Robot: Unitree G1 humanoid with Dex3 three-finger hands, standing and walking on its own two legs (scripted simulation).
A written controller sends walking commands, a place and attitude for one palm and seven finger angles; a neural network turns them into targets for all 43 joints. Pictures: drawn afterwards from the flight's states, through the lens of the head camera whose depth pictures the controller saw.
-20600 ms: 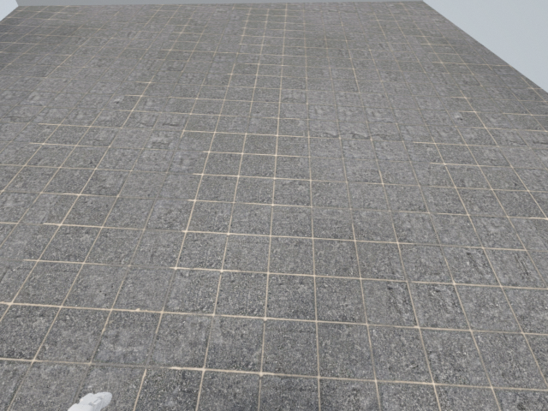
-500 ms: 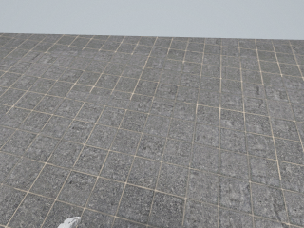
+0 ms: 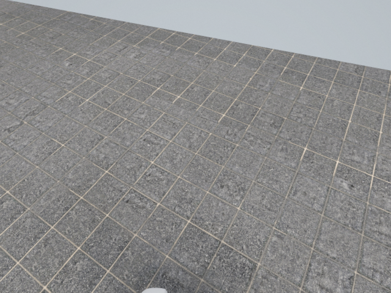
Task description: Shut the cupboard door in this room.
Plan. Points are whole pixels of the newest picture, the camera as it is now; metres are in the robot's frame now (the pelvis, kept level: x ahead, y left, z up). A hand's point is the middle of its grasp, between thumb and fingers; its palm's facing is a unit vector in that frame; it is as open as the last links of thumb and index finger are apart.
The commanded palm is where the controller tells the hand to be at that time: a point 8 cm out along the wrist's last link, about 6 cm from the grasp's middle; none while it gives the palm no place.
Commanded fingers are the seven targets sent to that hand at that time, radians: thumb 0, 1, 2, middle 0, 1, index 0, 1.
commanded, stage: turn or walk to find it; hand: left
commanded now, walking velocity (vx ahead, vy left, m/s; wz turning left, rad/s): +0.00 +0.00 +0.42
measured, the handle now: out of the picture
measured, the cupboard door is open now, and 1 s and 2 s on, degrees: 82 82 82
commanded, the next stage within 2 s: none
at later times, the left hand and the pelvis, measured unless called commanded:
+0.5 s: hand out of the picture +0.05 +0.22 -0.16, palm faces +0.20 -0.94 -0.26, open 7.4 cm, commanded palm none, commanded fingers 0.00 0.90 0.90 -0.20 -0.30 -0.20 -0.30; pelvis -0.01 +0.00 +0.00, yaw +11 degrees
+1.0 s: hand out of the picture -0.08 +0.17 -0.17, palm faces +0.46 -0.85 -0.25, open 7.4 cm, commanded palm none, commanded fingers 0.00 0.90 0.90 -0.20 -0.30 -0.20 -0.30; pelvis -0.02 -0.02 +0.00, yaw +25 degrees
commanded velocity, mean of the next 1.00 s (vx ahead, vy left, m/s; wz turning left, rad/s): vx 0.00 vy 0.00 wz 0.42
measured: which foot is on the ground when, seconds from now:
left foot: up 0.00-0.04, down 0.06-0.54, up 0.56-1.00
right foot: down 0.00-0.08, up 0.10-0.52, down 0.54-1.00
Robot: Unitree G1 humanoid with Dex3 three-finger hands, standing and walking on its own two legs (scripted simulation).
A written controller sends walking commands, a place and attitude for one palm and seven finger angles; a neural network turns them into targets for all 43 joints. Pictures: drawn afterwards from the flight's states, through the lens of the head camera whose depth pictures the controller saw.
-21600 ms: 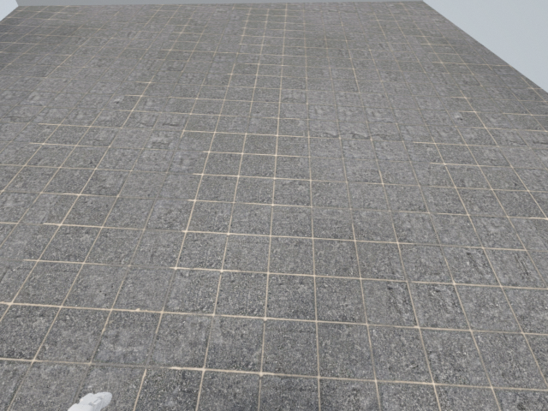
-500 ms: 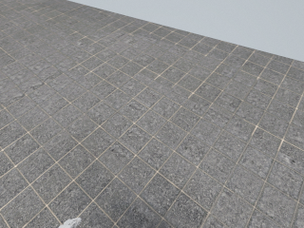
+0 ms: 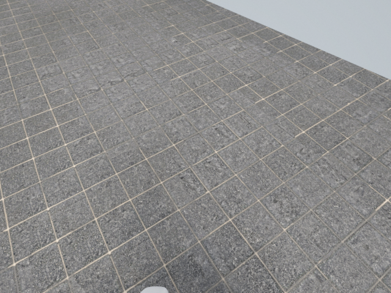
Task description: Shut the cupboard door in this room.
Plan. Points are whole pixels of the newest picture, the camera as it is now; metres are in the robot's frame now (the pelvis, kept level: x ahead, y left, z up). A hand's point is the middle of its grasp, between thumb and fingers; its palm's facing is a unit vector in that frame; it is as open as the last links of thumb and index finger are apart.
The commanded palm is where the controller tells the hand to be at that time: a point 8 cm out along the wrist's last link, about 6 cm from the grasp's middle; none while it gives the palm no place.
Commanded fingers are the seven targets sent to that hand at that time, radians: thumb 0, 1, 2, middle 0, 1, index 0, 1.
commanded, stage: turn or walk to find it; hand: left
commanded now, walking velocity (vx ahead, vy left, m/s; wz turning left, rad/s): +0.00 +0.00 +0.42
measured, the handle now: out of the picture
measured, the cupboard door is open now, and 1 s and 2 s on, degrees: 82 82 82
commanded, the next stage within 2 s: stand and wait in 1.68 s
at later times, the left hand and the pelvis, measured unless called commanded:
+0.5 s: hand out of the picture +0.06 +0.24 -0.16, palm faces +0.20 -0.95 -0.25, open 7.4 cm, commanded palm none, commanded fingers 0.00 0.90 0.90 -0.20 -0.30 -0.20 -0.30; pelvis -0.01 +0.02 +0.00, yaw +10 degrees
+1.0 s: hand out of the picture -0.06 +0.17 -0.15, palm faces +0.44 -0.85 -0.28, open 7.4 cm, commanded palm none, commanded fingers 0.00 0.90 0.90 -0.20 -0.30 -0.20 -0.30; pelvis -0.01 -0.03 +0.01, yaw +25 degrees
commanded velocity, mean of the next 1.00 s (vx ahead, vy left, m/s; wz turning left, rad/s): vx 0.00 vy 0.00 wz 0.42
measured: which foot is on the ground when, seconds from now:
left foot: up 0.00-0.04, down 0.06-0.62, up 0.64-1.00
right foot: down 0.00-0.08, up 0.10-0.58, down 0.60-1.00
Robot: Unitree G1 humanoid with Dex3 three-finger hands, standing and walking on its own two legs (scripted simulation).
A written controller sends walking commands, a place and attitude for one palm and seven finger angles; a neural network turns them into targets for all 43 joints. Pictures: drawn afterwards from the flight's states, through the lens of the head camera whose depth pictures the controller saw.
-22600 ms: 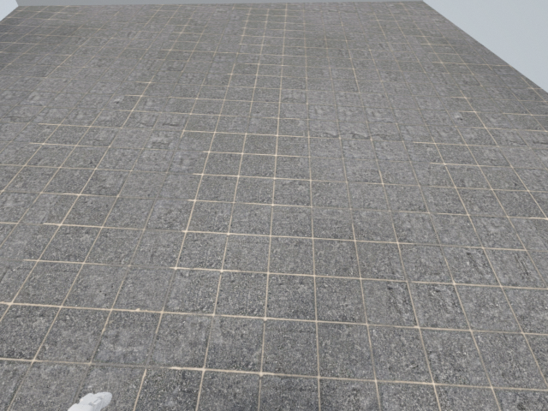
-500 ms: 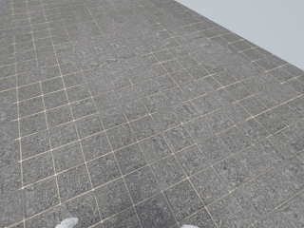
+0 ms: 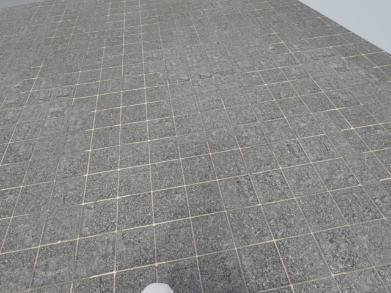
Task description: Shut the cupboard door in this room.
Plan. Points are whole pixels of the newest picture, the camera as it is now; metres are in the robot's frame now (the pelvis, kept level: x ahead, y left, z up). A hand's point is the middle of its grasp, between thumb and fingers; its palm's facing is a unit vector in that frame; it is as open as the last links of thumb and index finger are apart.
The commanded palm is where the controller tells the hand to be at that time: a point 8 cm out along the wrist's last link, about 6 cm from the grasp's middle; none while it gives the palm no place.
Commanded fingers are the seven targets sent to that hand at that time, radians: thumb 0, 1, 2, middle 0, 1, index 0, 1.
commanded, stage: turn or walk to find it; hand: left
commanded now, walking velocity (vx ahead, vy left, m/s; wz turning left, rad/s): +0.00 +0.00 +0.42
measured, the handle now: out of the picture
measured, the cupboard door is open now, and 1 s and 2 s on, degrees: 82 82 82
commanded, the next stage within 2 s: stand and wait in 0.68 s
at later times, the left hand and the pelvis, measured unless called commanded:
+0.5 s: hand out of the picture +0.02 +0.26 -0.17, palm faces +0.24 -0.94 -0.24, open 7.4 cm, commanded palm none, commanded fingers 0.00 0.90 0.90 -0.20 -0.30 -0.20 -0.30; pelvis -0.01 +0.04 +0.00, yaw +12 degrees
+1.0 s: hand out of the picture -0.04 +0.18 -0.15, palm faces +0.45 -0.85 -0.28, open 7.3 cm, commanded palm none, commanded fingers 0.00 0.90 0.90 -0.20 -0.30 -0.20 -0.30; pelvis -0.02 -0.02 +0.00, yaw +26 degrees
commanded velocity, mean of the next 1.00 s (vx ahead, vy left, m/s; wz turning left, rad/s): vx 0.00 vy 0.00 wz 0.44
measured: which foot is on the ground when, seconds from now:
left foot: up 0.00-0.14, down 0.16-0.66, up 0.68-1.00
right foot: down 0.00-0.16, up 0.18-0.64, down 0.66-1.00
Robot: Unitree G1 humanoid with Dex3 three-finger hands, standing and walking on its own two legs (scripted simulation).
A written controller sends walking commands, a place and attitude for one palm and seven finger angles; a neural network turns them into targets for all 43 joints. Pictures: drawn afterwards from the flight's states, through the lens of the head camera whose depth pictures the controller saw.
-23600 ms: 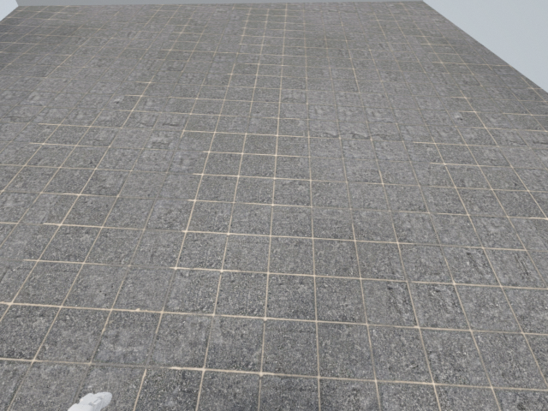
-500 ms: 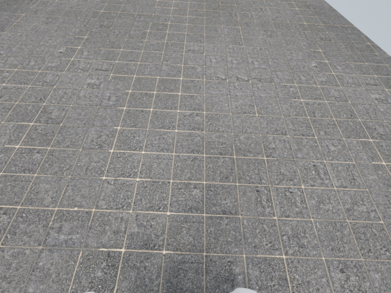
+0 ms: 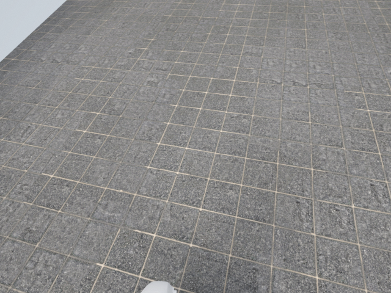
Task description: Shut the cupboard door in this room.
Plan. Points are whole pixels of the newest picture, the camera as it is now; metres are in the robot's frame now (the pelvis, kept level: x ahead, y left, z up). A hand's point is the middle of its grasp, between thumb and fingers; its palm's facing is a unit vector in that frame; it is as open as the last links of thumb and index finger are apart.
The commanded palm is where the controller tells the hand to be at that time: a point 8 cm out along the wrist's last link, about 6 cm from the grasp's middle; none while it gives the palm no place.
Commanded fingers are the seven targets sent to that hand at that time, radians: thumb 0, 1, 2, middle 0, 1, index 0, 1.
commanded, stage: turn or walk to find it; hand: left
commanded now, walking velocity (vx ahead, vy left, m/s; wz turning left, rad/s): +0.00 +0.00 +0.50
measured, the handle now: out of the picture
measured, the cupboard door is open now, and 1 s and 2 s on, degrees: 82 82 82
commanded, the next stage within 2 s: none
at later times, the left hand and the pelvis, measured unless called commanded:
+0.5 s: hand out of the picture +0.00 +0.27 -0.17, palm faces +0.29 -0.93 -0.24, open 7.4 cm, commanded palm none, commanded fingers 0.00 0.90 0.90 -0.20 -0.30 -0.20 -0.30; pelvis -0.02 +0.05 +0.00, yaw +14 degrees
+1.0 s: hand out of the picture -0.04 +0.18 -0.15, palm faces +0.51 -0.82 -0.28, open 7.4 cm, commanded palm none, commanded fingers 0.00 0.90 0.90 -0.20 -0.30 -0.20 -0.30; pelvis -0.01 -0.02 +0.00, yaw +31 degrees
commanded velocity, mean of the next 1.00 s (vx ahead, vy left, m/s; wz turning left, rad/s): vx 0.00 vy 0.00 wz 0.50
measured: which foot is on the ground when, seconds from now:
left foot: up 0.00-0.18, down 0.20-0.70, up 0.72-1.00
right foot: down 0.00-0.20, up 0.22-0.68, down 0.70-1.00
